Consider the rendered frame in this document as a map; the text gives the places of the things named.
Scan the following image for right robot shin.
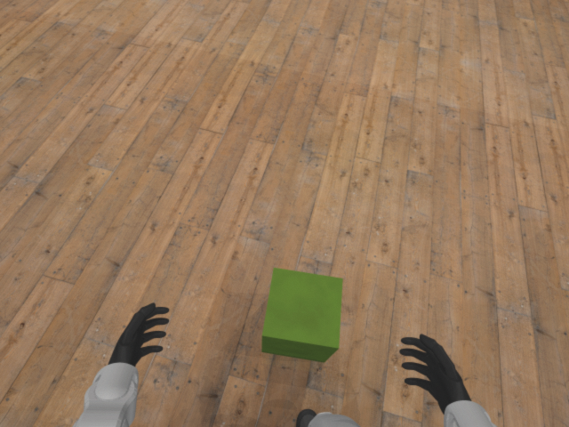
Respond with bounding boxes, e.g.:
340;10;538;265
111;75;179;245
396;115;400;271
309;412;332;425

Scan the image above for left robot hand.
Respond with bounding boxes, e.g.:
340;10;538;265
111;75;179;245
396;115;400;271
108;303;169;367

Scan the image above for right robot foot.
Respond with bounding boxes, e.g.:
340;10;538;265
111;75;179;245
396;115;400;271
296;409;317;427

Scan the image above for robot left forearm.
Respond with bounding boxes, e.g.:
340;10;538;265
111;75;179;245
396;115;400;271
72;363;139;427

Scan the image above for carton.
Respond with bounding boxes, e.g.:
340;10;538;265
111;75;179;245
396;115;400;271
261;268;343;363

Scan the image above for robot right forearm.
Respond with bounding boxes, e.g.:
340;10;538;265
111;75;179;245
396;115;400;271
444;400;497;427

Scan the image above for right robot hand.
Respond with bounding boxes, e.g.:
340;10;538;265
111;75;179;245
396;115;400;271
399;334;471;414

